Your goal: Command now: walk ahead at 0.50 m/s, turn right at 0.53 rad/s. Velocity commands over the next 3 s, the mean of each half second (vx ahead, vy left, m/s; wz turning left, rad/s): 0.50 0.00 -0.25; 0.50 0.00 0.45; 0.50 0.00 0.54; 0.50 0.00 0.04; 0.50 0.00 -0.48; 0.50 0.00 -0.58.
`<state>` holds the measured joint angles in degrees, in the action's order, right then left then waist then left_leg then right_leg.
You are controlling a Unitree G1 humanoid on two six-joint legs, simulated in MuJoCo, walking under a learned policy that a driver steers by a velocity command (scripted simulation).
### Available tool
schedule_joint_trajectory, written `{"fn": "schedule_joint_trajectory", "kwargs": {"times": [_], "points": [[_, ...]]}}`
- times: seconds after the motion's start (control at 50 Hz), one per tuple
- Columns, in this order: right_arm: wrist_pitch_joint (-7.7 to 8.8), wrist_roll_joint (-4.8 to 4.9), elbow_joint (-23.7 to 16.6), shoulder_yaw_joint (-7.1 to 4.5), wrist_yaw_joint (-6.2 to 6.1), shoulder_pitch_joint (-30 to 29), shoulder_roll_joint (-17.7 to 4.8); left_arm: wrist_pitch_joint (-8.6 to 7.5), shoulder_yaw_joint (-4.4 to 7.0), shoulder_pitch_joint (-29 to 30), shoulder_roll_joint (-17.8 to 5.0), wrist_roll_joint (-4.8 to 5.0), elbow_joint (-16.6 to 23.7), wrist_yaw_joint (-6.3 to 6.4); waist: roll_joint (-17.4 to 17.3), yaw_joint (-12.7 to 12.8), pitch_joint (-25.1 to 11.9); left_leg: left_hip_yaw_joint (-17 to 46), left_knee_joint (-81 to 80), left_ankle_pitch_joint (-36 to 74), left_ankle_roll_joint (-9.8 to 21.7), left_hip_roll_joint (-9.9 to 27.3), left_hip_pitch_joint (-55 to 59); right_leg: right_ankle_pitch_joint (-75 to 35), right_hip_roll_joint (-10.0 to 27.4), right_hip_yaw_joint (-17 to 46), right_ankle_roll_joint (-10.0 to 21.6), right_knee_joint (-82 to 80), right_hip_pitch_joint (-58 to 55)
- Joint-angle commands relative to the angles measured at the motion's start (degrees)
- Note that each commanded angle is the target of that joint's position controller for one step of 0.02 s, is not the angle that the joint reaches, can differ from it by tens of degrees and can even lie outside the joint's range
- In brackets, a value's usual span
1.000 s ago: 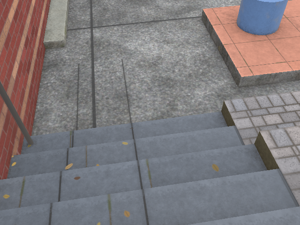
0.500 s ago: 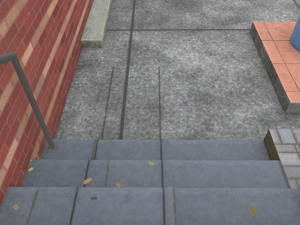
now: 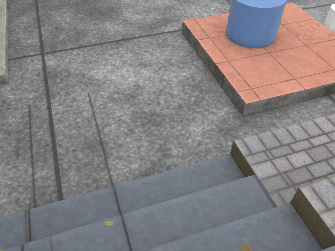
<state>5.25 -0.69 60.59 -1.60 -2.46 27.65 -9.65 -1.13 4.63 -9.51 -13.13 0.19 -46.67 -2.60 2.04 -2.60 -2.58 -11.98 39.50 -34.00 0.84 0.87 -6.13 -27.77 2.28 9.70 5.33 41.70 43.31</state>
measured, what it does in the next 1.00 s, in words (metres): goes down: right foot 0.15 m lower, then left foot 0.15 m lower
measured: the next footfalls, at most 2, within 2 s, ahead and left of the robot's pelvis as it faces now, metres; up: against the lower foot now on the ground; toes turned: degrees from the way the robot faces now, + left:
right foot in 0.18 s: +0.27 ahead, -0.14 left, -0.15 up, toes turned -7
left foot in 0.76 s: +0.56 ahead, +0.10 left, -0.30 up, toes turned +1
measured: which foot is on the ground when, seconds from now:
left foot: down 0.00-0.18, up 0.20-0.74, down 0.76-1.00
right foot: up 0.00-0.16, down 0.18-0.76, up 0.78-1.00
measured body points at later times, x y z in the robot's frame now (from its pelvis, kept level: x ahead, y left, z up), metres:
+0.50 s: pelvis +0.28 -0.06 -0.13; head +0.29 -0.07 +0.32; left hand +0.33 +0.18 -0.28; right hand +0.34 -0.33 -0.26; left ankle +0.45 +0.12 -0.80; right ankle +0.23 -0.13 -0.85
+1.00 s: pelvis +0.56 +0.02 -0.28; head +0.57 +0.03 +0.17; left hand +0.66 +0.30 -0.39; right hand +0.61 -0.21 -0.41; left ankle +0.52 +0.10 -1.00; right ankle +0.70 -0.14 -0.91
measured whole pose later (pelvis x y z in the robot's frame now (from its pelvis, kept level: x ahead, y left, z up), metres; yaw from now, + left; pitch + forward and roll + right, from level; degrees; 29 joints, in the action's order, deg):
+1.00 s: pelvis +0.56 +0.02 -0.28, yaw +11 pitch +3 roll +0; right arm 1.8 0.4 48.4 -1.9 -0.7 24.0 -9.3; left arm -4.7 3.0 -8.8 -12.8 -1.6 -45.5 2.3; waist 1.2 -0.6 -1.9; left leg 6.8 35.8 -20.1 4.8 -7.9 -18.0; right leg 3.9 4.6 5.8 -1.8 65.6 47.7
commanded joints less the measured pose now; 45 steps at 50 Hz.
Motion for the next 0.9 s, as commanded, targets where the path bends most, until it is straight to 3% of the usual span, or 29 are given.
{"fn": "schedule_joint_trajectory", "kwargs": {"times": [0.02,0.08,0.14,0.16,0.18,0.2,0.22,0.24,0.26,0.28,0.3,0.32,0.34,0.38,0.42,0.48,0.52,0.62,0.68,0.72,0.74,0.76,0.78,0.8,0.82,0.84,0.86,0.88,0.9], "points": [[-0.81,0.13,-2.2,-1.16,-0.27,2.4,-6.1,0.41,-1.24,10.0,1.5,0.94,6.3,-1.55,-4.2,-3.6,11.3,6.1,-5.2,18.2,4.6,12.8,-8.2,-1.7,-0.8,-5.3,-1.0,-7.8,-2.9],[-2.1,1.21,-2.7,-1.93,-0.22,4.3,-7.4,-0.4,-1.99,16.5,0.8,2.16,8.6,-3.11,-4.5,-7.0,13.3,7.5,2.8,21.6,4.5,14.9,-1.1,3.2,0.9,-7.3,-1.4,-15.4,-1.4],[-2.68,1.0,-3.0,-2.64,0.46,2.6,-10.6,-0.79,-0.3,5.9,-3.2,1.76,4.5,-2.31,-4.3,-0.9,8.8,6.8,19.1,43.2,4.4,15.9,-0.8,16.4,-2.4,-13.2,1.5,-18.0,-17.5],[-2.04,1.33,-3.2,-3.15,0.82,-1.6,-12.6,-0.43,1.57,-7.5,-6.9,1.81,0.4,-1.3,-5.7,6.8,2.6,6.8,33.9,46.3,3.4,14.2,-9.8,13.6,-3.2,-13.5,3.7,-16.6,-37.4],[-0.95,1.16,-4.6,-3.1,1.08,-0.5,-10.4,-0.67,3.16,-13.9,-13.2,0.74,-2.0,-0.51,6.4,8.8,-2.9,2.4,59.7,19.4,-1.5,5.8,-23.2,-11.0,1.2,-7.7,7.9,-12.3,-54.8],[0.71,0.01,-5.8,-1.27,2.33,8.2,-4.7,-1.08,1.86,-16.2,-15.0,0.12,-2.6,-0.89,14.9,4.8,-17.0,12.2,79.3,-19.0,-3.7,2.7,-43.7,-24.4,10.8,6.7,16.7,6.2,-78.1],[2.28,1.9,-7.3,-2.19,3.29,7.9,-10.5,0.28,1.86,-22.6,-12.8,2.27,-4.0,-1.06,12.5,9.0,-28.4,19.3,76.8,-18.3,-4.4,3.7,-44.9,-10.9,15.1,14.6,22.9,1.9,-82.2],[2.53,4.85,-12.8,-1.5,3.29,0.1,-8.6,0.98,2.26,-25.4,-14.3,2.25,-5.6,-0.25,11.3,9.4,-27.0,18.8,67.0,-10.3,-3.7,3.5,-50.8,30.0,19.9,26.6,22.8,-14.4,-76.6],[1.53,5.57,-13.9,-1.59,1.77,-7.7,-8.5,1.03,1.89,-17.0,-12.0,1.84,-4.2,0.48,0.8,7.7,-14.8,16.5,64.8,-2.3,-2.7,5.2,-54.0,45.1,19.7,30.2,18.7,-20.7,-62.3],[-0.43,4.03,-12.7,-2.41,-0.09,-8.4,-10.7,0.18,-0.35,-5.5,-6.3,0.63,-0.2,0.19,-9.1,4.3,-5.8,16.1,55.4,8.7,-1.8,6.3,-48.1,42.3,17.4,22.9,14.6,-21.6,-45.5],[-1.56,2.84,-11.0,-2.38,-0.63,-4.3,-7.8,-1.42,-0.82,-1.6,-5.1,-0.41,-0.3,0.17,-6.1,0.5,-3.8,19.5,52.5,13.7,-1.8,7.0,-42.3,34.4,18.6,22.4,15.1,-18.1,-34.2],[-2.66,1.58,-10.0,-2.98,-1.05,-2.3,-8.2,-2.74,-1.3,0.0,-3.2,-0.51,-1.0,-0.09,-6.9,-1.2,-0.1,20.3,44.4,16.7,-1.9,8.1,-36.2,25.3,15.6,15.2,12.6,-17.9,-23.7],[-2.74,1.16,-10.9,-3.29,-1.01,-3.0,-6.8,-3.06,-1.28,-1.7,-3.4,-0.66,-2.6,0.69,-1.8,-1.4,1.2,20.7,36.1,17.5,-2.5,8.1,-33.2,24.0,12.0,9.3,11.2,-18.1,-20.3],[-2.51,0.77,-12.8,-3.36,-0.77,-6.0,-6.2,-3.27,-0.61,-6.8,-5.3,-1.73,-5.9,2.58,0.5,-0.5,0.0,19.9,30.4,21.3,-3.3,7.4,-33.3,15.6,11.4,6.5,11.4,-17.5,-21.5],[-2.3,1.72,-12.5,-4.39,0.39,-4.5,-8.6,-4.22,0.27,-7.5,-7.8,-1.55,-5.6,2.97,-1.5,-0.9,-1.2,21.7,25.8,35.4,-1.4,5.1,-33.8,14.7,9.9,2.8,9.9,-16.1,-22.9],[-1.76,0.9,-15.1,-3.92,2.13,-11.6,-6.3,-4.68,-1.11,-8.6,-2.6,0.55,-7.6,4.62,1.4,0.8,2.1,23.4,6.7,58.0,0.1,3.2,-32.9,33.0,6.1,-4.1,5.3,-11.8,-22.1],[-2.07,0.2,-16.8,-3.6,3.13,-14.2,-5.4,-4.29,-1.59,-9.7,-2.3,0.29,-8.0,5.08,2.7,1.6,3.0,22.1,3.7,63.6,0.6,1.5,-29.3,38.7,6.4,-5.3,5.0,-9.1,-19.2],[-3.58,0.64,-21.5,-2.44,4.94,-21.0,-4.6,-2.9,-1.24,-16.0,-4.0,-0.17,-8.7,5.55,0.5,6.8,7.1,21.7,0.2,53.7,1.3,1.4,-36.2,43.0,11.2,-1.0,5.4,2.1,-25.3],[-3.18,2.84,-23.3,-2.05,6.34,-24.2,-4.8,-1.69,-0.68,-16.5,-5.9,0.29,-8.2,5.93,1.6,9.0,9.8,17.6,-5.5,42.5,1.5,3.2,-38.8,37.3,14.2,1.7,4.2,8.6,-30.5],[-3.05,3.27,-20.4,-3.03,6.16,-16.9,-6.4,-1.27,-0.24,-14.9,-7.7,0.27,-8.5,5.59,1.6,5.7,7.7,11.8,-10.1,35.0,3.6,1.8,-21.9,26.8,13.7,-2.6,2.6,16.0,-25.0],[-3.17,2.9,-16.6,-4.73,5.65,-3.5,-9.2,-1.87,-0.07,-10.4,-8.5,0.39,-9.1,5.36,2.8,-2.2,2.2,10.8,-13.9,41.7,6.5,1.2,-4.3,19.7,11.7,-5.9,0.8,29.5,-20.7],[-3.11,1.35,-12.3,-6.16,5.17,5.5,-14.0,-3.57,0.13,-10.3,-7.8,0.09,-8.5,4.58,-8.6,-6.6,-2.2,9.0,-11.1,60.0,9.5,-0.3,11.9,25.5,4.1,-12.8,-2.6,52.5,-9.9],[-3.01,1.33,-11.7,-4.82,5.63,6.5,-14.9,-5.63,-1.14,-20.2,-1.9,-1.57,-7.9,3.42,-23.3,-0.8,-8.0,26.0,4.2,75.9,17.6,9.8,28.6,77.1,-1.7,-12.4,-6.8,78.9,12.7],[-3.83,3.04,-11.3,-4.74,5.86,11.6,-13.9,-7.18,-1.25,-20.1,-6.0,0.72,-6.5,2.36,-23.3,-4.7,-19.6,40.0,-2.3,60.2,24.5,15.3,34.0,74.6,-1.9,-5.7,-8.0,81.3,15.6],[-4.16,3.37,-11.2,-5.37,4.7,10.6,-15.1,-7.18,-1.31,-9.9,-5.8,2.41,-0.8,2.99,-18.4,-6.1,-17.0,48.7,-13.5,39.3,25.5,17.4,32.1,69.6,-1.6,-5.8,-8.2,74.6,23.3],[-4.34,2.87,-10.8,-4.96,3.56,6.7,-14.4,-6.28,-1.88,-2.0,-3.9,3.16,2.1,4.54,-9.2,-4.7,-9.4,53.3,-18.0,27.0,23.7,18.1,25.5,65.2,-0.5,-7.1,-8.0,70.5,28.0],[-4.21,0.97,-13.5,-3.79,3.19,-0.6,-11.9,-5.46,-2.01,0.2,-3.5,2.21,2.8,5.46,-1.7,-1.7,-3.9,54.3,-18.5,25.3,22.0,18.6,15.0,60.7,0.6,-5.6,-6.8,69.5,26.3],[-3.17,-0.6,-15.9,-3.58,3.32,-6.3,-12.2,-4.53,-1.75,-3.0,-3.8,1.16,2.5,5.93,1.1,3.2,-1.8,54.9,-15.1,25.7,21.7,18.2,3.5,56.7,2.8,-2.3,-5.6,61.4,21.0],[-1.95,-0.48,-18.2,-2.03,3.64,-11.3,-7.8,-3.9,-0.45,-7.0,-6.0,1.13,0.6,5.75,2.6,6.8,1.6,46.0,-14.7,30.1,18.1,13.6,-6.6,45.5,4.6,0.0,-4.6,47.4,15.8]]}}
